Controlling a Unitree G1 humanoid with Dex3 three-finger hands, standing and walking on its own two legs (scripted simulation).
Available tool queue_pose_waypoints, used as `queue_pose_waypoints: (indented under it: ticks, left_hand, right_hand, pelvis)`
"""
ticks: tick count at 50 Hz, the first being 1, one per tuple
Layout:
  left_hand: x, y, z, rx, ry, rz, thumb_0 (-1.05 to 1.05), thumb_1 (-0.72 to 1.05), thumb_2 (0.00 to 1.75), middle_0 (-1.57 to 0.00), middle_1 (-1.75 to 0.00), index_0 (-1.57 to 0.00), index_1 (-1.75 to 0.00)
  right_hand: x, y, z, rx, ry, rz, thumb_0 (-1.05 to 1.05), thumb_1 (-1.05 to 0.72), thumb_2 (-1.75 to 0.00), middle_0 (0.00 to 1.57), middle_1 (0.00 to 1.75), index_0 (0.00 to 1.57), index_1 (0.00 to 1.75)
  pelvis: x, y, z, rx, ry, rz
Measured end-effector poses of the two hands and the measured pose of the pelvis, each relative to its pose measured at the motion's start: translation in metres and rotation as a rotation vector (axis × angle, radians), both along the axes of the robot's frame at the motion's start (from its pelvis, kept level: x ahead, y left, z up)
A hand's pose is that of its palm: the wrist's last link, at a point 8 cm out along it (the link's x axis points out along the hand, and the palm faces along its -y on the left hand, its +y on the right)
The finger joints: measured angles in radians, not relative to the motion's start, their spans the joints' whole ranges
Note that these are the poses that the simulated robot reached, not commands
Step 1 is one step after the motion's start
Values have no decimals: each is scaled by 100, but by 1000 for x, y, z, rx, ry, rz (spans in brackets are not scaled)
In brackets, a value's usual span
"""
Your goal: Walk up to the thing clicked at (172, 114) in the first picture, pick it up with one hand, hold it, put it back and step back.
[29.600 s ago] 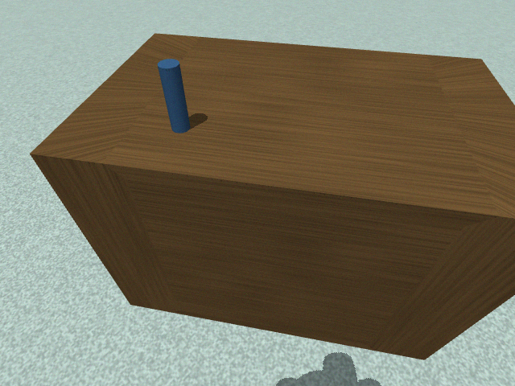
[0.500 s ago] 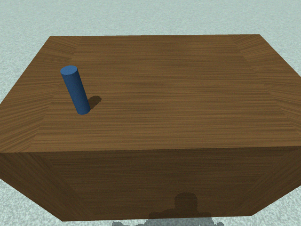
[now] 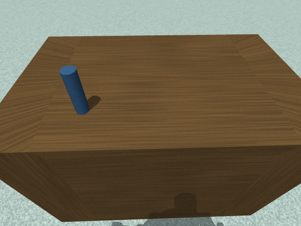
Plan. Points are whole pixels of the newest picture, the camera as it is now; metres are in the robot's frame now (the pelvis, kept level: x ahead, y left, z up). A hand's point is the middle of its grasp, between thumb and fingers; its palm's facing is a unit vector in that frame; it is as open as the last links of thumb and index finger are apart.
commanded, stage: stand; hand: left
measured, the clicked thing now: (76, 92) +0.49 +0.24 +0.10
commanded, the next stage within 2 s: step back in 0.14 s
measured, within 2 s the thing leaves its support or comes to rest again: neither
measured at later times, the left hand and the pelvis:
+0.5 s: hand out of the picture +0.07 +0.31 -0.18, palm faces -0.04 -0.92 -0.38, open 7.4 cm; pelvis -0.06 +0.04 -0.03, yaw +0 degrees
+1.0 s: hand out of the picture -0.04 +0.27 -0.15, palm faces -0.08 -0.91 -0.40, open 7.4 cm; pelvis -0.16 +0.01 -0.02, yaw -5 degrees
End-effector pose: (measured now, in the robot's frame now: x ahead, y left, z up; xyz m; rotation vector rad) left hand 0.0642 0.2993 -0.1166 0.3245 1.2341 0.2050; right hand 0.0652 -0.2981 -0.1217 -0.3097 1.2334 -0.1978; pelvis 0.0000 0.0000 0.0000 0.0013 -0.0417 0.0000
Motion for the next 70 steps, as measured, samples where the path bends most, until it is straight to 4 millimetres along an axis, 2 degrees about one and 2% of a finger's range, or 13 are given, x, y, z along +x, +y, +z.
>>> queue_pose_waypoints:
  ticks: [8, 14, 18, 25, 30, 37, 43, 48, 55, 59, 62, 65, 70]
  left_hand:
    - [-3, 0, 0, -1, 4, 7, 1, 90, 90, -20, -30, -21, -30]
    - [-6, 11, -5, 25, -7, 23, 1, 90, 90, -20, -30, -21, -30]
    - [-10, 21, -10, 34, -14, 7, 1, 90, 90, -20, -30, -21, -30]
    - [0, 49, -29, 30, -66, -42, 1, 90, 90, -20, -30, -21, -30]
    - [-5, 48, -28, 12, -77, -56, 1, 90, 90, -20, -30, -20, -30]
    - [-40, 37, -25, -5, -33, -99, 1, 90, 90, -20, -30, -20, -30]
    - [-68, 26, -24, 30, -37, -124, 1, 90, 90, -20, -30, -21, -30]
    - [-100, 13, -7, 40, -66, -111, 1, 90, 90, -20, -30, -21, -30]
    - [-126, 16, 13, 63, -117, -86, 1, 90, 90, -20, -30, -21, -30]
    - [-139, 24, 9, 63, -167, -80, 1, 90, 90, -20, -30, -21, -30]
    - [-154, 34, -4, 43, -195, -64, 1, 90, 90, -20, -30, -21, -30]
    - [-180, 41, -17, 17, -172, -44, 1, 90, 90, -20, -30, -21, -30]
    - [-228, 42, -17, -14, -98, -8, 1, 90, 90, -20, -30, -21, -30]
  right_hand:
    - [-5, -1, -1, 1, 13, -3, 1, -90, -90, 20, 30, 20, 30]
    - [-10, -9, -6, -18, 21, -11, 1, -90, -90, 20, 30, 20, 30]
    - [-19, -12, -8, -48, 23, -11, 1, -90, -90, 20, 30, 20, 30]
    - [-62, 6, -6, -106, 44, -21, 1, -90, -90, 20, 30, 20, 30]
    - [-98, 23, 8, -107, 87, -29, 1, -90, -90, 20, 30, 20, 30]
    - [-114, 23, 8, -106, 10, -56, 1, -90, -90, 21, 30, 21, 30]
    - [-126, 8, -11, -71, -67, -59, 1, -90, -90, 21, 30, 21, 30]
    - [-143, -1, -18, -35, -74, -71, 1, -90, -90, 20, 30, 20, 30]
    - [-180, -5, -12, -44, -39, -26, 1, -90, -90, 20, 30, 20, 30]
    - [-207, -1, -15, -73, 9, 15, 1, -90, -90, 20, 30, 20, 30]
    - [-225, 7, -16, -94, 24, 46, 1, -90, -90, 20, 30, 20, 30]
    - [-245, 20, -8, -95, 17, 51, 1, -90, -90, 20, 30, 20, 30]
    - [-270, 26, 14, -102, -10, 53, 1, -90, -90, 21, 30, 21, 30]
  pelvis:
    - [-2, 0, 0, 1, 3, 0]
    - [-22, 0, -8, -5, 6, 0]
    - [-37, 9, -15, -7, 6, 0]
    - [-62, 37, -30, -8, 23, 0]
    - [-77, 39, -19, -25, 19, -16]
    - [-101, 40, -16, -21, 20, -65]
    - [-129, 26, -30, 3, 0, -106]
    - [-151, 15, -25, -2, -18, -86]
    - [-184, 17, -15, 25, 24, -63]
    - [-209, 23, -21, 7, 28, -21]
    - [-230, 31, -29, -4, 18, 12]
    - [-249, 36, -30, 39, -13, -11]
    - [-272, 36, -15, -26, -2, -4]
